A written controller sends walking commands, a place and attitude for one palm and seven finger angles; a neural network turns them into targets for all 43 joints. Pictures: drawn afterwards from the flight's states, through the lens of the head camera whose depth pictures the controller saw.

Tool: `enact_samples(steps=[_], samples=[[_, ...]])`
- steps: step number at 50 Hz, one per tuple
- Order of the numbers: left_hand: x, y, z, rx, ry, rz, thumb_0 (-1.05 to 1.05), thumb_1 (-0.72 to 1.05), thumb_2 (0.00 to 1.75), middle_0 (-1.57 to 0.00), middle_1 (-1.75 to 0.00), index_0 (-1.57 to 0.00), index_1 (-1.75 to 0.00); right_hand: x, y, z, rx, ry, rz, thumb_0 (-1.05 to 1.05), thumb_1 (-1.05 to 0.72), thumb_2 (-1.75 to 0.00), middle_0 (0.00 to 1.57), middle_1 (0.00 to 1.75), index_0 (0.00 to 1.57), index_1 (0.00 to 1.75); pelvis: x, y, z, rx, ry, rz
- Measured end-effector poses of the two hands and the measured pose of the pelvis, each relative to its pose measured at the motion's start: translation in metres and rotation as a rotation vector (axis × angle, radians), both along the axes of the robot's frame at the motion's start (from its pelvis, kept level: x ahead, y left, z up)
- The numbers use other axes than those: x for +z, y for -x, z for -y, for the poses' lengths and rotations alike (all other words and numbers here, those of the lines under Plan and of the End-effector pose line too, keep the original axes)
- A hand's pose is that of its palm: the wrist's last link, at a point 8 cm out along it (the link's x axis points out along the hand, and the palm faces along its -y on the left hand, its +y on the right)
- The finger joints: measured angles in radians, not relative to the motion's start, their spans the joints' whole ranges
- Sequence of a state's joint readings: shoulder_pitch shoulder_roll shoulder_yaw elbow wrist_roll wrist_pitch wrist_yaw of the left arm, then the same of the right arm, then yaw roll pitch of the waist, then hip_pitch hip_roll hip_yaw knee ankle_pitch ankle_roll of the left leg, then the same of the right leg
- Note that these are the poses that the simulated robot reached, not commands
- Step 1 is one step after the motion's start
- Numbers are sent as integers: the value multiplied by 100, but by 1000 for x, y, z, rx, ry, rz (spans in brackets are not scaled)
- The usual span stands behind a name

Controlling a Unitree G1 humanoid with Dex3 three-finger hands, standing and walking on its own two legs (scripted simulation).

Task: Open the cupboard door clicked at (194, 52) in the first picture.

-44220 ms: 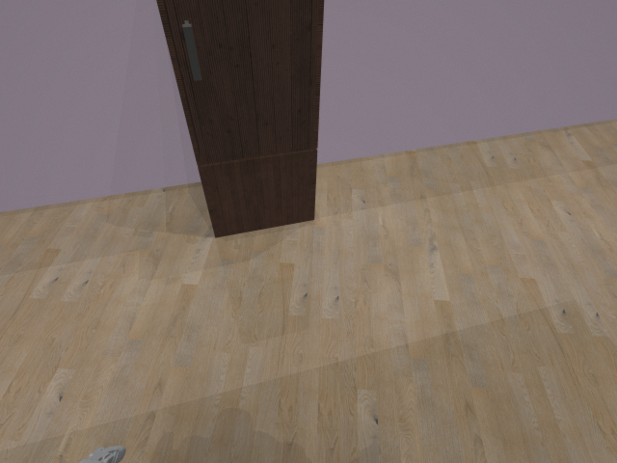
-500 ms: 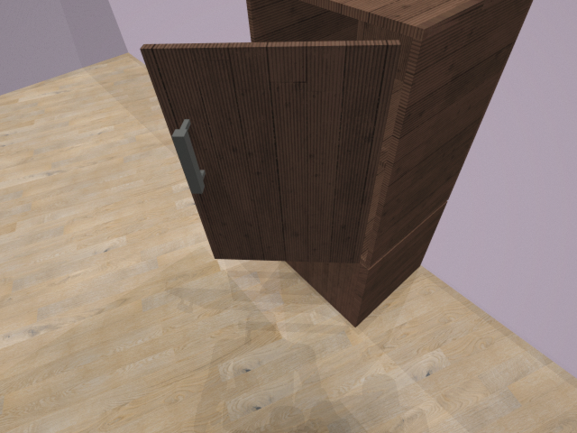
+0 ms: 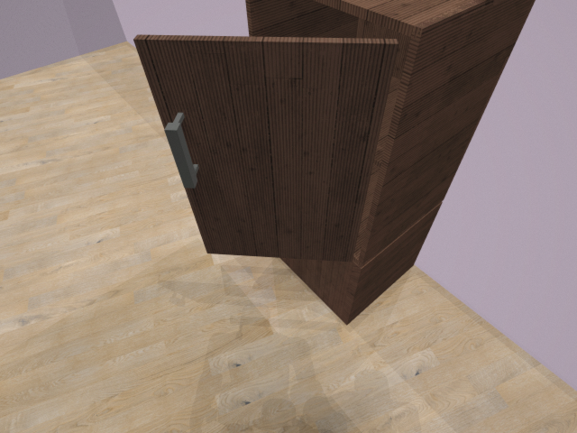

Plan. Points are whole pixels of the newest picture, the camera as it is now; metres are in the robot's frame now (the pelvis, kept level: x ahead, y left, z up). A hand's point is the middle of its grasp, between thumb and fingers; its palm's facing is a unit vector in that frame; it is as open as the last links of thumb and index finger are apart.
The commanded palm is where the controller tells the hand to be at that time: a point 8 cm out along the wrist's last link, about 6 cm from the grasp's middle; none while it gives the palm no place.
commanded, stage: look again from close up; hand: left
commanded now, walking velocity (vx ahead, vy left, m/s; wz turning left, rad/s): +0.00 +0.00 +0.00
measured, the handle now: (185, 151) +0.59 +0.24 +0.05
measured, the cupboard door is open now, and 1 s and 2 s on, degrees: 45 45 45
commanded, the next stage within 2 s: shuffle to correct the standing spot in 0.32 s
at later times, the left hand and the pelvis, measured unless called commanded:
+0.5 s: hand out of the picture +0.02 +0.18 -0.17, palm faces +0.03 -0.98 -0.21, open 7.3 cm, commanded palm none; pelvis +0.00 +0.00 +0.00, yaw +0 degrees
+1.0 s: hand out of the picture +0.07 +0.21 -0.19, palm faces +0.07 -0.97 -0.21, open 7.3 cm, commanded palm none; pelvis +0.05 +0.03 -0.01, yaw +2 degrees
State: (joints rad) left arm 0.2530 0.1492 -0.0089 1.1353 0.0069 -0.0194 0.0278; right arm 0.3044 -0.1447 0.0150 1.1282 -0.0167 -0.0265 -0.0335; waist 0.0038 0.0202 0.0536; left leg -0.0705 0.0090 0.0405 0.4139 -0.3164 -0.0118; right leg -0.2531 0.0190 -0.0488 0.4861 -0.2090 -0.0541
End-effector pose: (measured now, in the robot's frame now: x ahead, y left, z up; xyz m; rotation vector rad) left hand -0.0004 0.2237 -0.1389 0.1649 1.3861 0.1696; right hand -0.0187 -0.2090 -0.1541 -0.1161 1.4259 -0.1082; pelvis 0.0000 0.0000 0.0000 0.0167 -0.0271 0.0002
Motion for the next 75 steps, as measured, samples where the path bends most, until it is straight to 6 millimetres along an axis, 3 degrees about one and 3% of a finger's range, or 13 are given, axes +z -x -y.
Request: enact_samples(steps=[28, 37, 44, 48, 55, 60, 66, 75], samples=[[-2, -11, -2, 13, 3, 44, 0, 92, 90, -20, -30, -20, -30, 3, 6, 8, 11, 18, -26, 1, -91, -90, 20, 30, 20, 30, -1, -2, 2, 10, 9, -5], [-13, -7, -16, 51, 40, 2, 0, 91, 90, -20, -30, -21, -30, 10, 18, -13, 0, 35, -82, 1, -91, -90, 20, 30, 20, 30, -5, -15, -18, 8, 12, -31], [-14, -41, -30, 29, 16, 17, 1, 92, 90, -20, -30, -20, -30, 4, 27, -36, -33, 4, -150, 1, -91, -90, 20, 30, 20, 30, -11, -37, -27, 5, -2, -27], [-12, -57, -34, 40, 0, 66, 0, 92, 90, -20, -30, -20, -30, 0, 9, -43, -35, -5, -151, 1, -91, -90, 20, 30, 20, 30, -11, -44, -30, 32, 12, -19], [-16, -66, -41, 43, 7, 32, 0, 93, 90, -20, -30, -20, -30, 1, -53, -48, -11, 17, -2, 1, -91, -90, 20, 30, 20, 30, -8, -52, -37, 10, -1, -14], [-8, -72, -41, 35, -1, 39, 0, 93, 90, -20, -30, -20, -30, 4, -75, -32, 3, 51, 26, 3, -94, -90, 20, 30, 20, 30, -3, -56, -37, 6, 2, -19], [-3, -71, -36, 8, -6, 35, 0, 93, 90, -20, -30, -20, -30, 7, -90, -17, 4, 60, 77, 2, -93, -90, 20, 30, 20, 30, 0, -54, -30, 2, -1, -20], [-3, -59, -26, -21, -14, 67, 0, 92, 90, -20, -30, -20, -30, 7, -94, -2, 3, 54, 130, 1, -92, -90, 20, 30, 20, 30, -3, -41, -24, 3, 22, -17]])
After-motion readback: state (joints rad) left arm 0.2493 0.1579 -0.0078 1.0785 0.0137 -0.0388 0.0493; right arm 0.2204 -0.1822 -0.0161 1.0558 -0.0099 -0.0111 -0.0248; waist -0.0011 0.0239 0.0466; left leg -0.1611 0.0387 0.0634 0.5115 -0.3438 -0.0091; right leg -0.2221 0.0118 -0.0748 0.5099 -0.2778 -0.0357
